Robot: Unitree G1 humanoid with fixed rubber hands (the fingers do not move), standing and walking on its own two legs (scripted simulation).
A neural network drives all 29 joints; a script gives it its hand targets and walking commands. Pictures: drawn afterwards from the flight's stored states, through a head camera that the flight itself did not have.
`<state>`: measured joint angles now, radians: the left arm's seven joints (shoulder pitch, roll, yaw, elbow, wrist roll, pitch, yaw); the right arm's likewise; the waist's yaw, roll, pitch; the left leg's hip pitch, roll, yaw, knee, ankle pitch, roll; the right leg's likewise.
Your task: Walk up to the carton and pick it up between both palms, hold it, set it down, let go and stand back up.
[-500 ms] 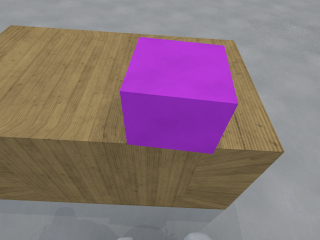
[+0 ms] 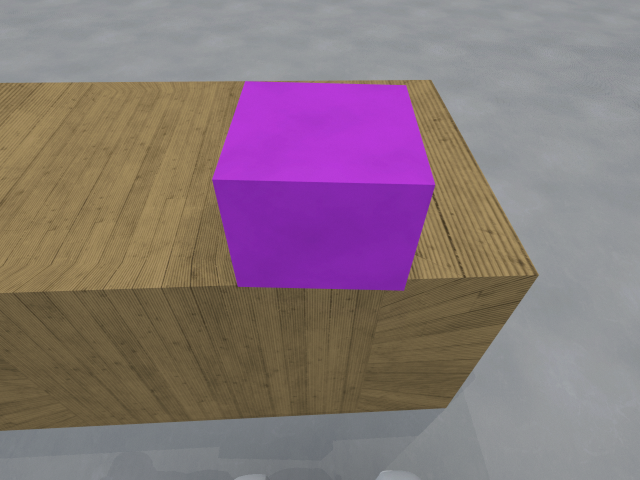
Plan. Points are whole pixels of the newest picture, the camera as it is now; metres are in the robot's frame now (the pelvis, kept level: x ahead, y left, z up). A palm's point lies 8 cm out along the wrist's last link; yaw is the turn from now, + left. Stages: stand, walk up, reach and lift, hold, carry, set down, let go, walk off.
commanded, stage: walk up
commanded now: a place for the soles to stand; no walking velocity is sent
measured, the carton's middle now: (323, 184) +0.57 +0.00 +0.05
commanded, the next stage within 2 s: none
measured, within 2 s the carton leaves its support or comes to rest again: neither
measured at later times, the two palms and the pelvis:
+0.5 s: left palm out of the picture +0.11 +0.35 -0.10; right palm out of the picture +0.08 -0.31 -0.09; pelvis +0.03 +0.02 +0.00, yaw -1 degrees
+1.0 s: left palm out of the picture +0.11 +0.32 -0.08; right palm out of the picture +0.09 -0.33 -0.09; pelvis +0.03 +0.00 +0.00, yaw -1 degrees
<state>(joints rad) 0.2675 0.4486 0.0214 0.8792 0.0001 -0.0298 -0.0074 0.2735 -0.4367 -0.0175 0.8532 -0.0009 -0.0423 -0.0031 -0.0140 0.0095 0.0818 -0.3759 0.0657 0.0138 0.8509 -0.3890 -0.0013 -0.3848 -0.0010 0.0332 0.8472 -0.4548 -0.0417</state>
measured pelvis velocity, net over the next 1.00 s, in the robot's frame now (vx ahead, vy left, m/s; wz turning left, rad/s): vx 0.03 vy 0.00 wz -0.02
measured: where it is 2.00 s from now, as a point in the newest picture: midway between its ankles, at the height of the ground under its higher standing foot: outside the picture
